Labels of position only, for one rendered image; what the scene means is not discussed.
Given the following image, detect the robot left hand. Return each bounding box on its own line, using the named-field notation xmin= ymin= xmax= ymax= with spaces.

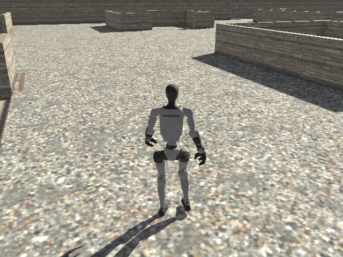
xmin=145 ymin=138 xmax=157 ymax=147

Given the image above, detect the robot left forearm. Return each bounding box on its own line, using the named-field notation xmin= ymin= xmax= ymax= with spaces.
xmin=145 ymin=127 xmax=152 ymax=141

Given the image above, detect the right robot upper arm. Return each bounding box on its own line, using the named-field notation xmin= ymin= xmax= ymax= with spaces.
xmin=183 ymin=108 xmax=198 ymax=138

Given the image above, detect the robot right forearm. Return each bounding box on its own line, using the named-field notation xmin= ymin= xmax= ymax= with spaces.
xmin=192 ymin=130 xmax=205 ymax=154

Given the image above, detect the robot right hand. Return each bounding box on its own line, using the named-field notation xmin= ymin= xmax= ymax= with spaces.
xmin=195 ymin=151 xmax=206 ymax=165

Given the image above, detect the left robot shin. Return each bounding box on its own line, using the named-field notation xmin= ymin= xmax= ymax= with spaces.
xmin=158 ymin=176 xmax=167 ymax=209

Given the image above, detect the left robot thigh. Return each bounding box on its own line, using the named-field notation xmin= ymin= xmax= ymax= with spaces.
xmin=153 ymin=149 xmax=167 ymax=186

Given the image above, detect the left robot upper arm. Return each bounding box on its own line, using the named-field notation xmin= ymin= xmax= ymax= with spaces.
xmin=146 ymin=107 xmax=161 ymax=135

